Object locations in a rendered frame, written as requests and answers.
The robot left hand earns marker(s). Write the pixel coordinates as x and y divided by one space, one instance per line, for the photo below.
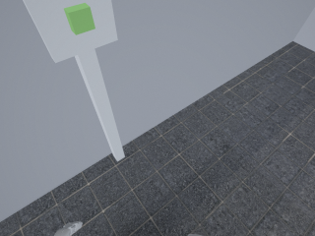
69 228

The button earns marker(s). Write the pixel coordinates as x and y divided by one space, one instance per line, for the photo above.
80 18

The panel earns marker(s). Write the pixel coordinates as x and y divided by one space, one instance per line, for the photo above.
52 24

